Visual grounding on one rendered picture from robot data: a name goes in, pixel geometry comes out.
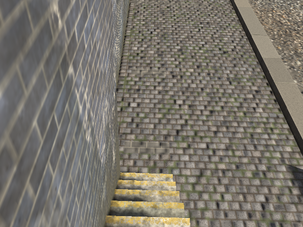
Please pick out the stairs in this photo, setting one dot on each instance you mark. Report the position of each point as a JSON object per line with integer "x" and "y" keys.
{"x": 146, "y": 200}

